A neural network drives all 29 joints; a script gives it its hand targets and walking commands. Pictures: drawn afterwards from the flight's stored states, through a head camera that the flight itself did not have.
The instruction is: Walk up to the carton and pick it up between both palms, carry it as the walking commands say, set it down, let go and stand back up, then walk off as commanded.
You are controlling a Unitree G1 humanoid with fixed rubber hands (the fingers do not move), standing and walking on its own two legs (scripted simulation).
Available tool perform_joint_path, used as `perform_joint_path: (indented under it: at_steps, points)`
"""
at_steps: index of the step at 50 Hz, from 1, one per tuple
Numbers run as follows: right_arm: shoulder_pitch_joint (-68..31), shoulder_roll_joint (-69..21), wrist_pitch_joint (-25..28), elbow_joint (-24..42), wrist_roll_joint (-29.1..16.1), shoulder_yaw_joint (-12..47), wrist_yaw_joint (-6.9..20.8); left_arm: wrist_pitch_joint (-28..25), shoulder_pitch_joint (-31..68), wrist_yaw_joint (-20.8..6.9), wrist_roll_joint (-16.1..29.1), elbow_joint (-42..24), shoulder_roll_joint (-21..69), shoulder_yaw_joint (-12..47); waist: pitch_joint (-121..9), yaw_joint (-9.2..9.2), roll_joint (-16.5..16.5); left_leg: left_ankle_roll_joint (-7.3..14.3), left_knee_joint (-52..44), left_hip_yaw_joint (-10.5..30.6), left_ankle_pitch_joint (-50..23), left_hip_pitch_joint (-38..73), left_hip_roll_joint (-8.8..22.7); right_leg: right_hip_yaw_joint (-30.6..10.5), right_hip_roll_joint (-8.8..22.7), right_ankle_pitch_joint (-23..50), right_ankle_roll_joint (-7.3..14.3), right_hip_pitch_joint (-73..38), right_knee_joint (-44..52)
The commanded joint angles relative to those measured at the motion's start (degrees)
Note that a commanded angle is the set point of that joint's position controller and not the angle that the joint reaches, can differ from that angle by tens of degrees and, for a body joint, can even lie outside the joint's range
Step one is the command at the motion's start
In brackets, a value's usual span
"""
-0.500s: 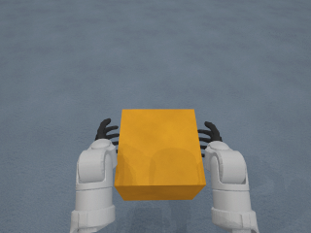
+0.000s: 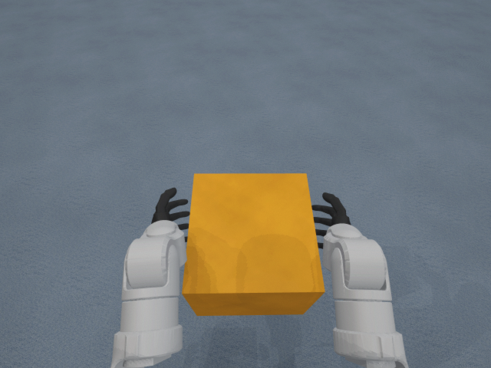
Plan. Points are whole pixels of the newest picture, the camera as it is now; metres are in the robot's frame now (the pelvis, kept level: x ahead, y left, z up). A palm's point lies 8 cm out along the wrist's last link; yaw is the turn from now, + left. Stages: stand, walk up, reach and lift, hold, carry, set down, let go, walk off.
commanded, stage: carry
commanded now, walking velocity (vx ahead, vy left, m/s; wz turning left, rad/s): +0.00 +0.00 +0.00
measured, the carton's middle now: (250, 246) +0.33 +0.01 +0.00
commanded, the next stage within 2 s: none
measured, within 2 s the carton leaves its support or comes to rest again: neither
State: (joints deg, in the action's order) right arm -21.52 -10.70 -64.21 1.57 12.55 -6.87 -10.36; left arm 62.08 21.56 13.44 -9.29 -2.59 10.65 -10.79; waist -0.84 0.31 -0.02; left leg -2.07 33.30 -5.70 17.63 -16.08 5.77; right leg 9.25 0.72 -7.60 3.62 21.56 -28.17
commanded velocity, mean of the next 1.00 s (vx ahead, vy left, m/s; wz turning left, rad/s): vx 0.00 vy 0.00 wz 0.00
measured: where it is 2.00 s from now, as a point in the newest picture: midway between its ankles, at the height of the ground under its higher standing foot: outside the picture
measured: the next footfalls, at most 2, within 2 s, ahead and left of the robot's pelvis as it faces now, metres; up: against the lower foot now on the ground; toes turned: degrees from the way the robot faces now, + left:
none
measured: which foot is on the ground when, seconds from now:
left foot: down 0.00-1.00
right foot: down 0.00-1.00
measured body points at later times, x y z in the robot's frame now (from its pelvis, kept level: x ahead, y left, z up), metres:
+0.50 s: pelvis +0.00 +0.00 +0.00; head +0.00 +0.00 +0.45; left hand +0.32 +0.15 +0.07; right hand +0.32 -0.13 +0.07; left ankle +0.00 +0.14 -0.73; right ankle +0.08 -0.09 -0.73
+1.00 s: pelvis +0.00 +0.00 +0.00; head +0.00 +0.00 +0.45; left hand +0.32 +0.15 +0.07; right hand +0.32 -0.13 +0.07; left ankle +0.00 +0.14 -0.73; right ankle +0.08 -0.09 -0.73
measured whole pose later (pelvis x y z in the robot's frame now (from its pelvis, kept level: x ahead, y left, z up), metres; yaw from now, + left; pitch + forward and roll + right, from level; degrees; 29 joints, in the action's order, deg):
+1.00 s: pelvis +0.00 +0.00 +0.00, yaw +0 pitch +1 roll +0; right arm -21.2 -10.6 -60.0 -1.3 13.5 -7.0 -8.9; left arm 58.3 20.7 13.1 -9.3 -0.4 10.4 -10.8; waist -0.9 0.3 0.0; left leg -2.1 33.3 -5.7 17.6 -16.0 5.8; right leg 9.2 0.7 -7.7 3.6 21.6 -28.3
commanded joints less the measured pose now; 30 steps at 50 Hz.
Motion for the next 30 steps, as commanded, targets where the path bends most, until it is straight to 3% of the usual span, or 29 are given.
perform_joint_path:
  at_steps: [1,30]
  points:
    - [-26.5,-55.9,3.7,0.0,-23.6,29.8,19.4,-0.3,26.7,-22.6,22.0,2.4,56.9,36.9,-27.5,-0.18,1.8,2.8,-7.4,5.3,-3.9,3.5,2.4,-9.2,9.3,4.9,-0.3,-11.4,2.9]
    - [-24.1,-54.4,6.7,-1.4,-21.8,28.8,19.1,-3.2,24.9,-22.4,20.7,4.0,55.4,35.8,-27.9,-0.26,1.8,3.1,-7.0,5.0,-3.7,3.6,2.3,-9.6,9.2,4.6,-0.2,-11.6,3.0]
